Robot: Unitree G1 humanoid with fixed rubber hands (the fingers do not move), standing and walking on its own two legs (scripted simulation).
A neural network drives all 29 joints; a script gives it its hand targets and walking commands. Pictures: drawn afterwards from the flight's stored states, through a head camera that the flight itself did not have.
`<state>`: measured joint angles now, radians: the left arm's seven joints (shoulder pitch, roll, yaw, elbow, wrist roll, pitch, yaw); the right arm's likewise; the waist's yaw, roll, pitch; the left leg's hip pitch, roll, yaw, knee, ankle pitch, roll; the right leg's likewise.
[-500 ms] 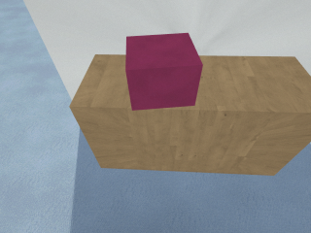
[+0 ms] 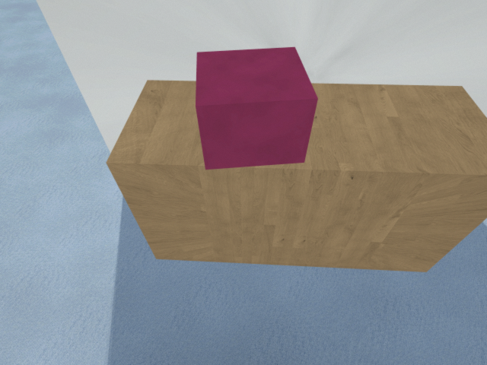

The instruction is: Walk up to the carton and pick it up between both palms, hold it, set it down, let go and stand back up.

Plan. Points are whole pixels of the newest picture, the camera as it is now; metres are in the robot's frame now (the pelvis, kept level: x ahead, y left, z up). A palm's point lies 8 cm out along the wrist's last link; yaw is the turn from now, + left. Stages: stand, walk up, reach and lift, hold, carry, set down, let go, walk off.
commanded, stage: walk up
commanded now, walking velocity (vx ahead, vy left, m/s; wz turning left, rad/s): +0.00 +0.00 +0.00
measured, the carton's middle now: (250, 107) +0.79 +0.01 -0.04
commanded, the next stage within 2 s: none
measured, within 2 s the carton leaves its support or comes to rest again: neither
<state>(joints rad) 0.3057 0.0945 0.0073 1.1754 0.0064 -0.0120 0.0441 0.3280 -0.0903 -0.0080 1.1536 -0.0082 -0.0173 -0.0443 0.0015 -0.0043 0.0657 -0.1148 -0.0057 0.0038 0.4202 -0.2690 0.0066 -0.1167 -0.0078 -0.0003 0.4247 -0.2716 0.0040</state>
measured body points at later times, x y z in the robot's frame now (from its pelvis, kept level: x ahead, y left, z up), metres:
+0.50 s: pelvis +0.10 -0.09 -0.03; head +0.10 -0.10 +0.42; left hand +0.08 +0.17 -0.16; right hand +0.12 -0.36 -0.18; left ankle +0.06 +0.03 -0.67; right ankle +0.14 -0.19 -0.74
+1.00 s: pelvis +0.27 -0.08 -0.02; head +0.29 -0.05 +0.43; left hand +0.23 +0.19 -0.17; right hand +0.38 -0.31 -0.14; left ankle +0.29 +0.04 -0.74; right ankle +0.31 -0.20 -0.67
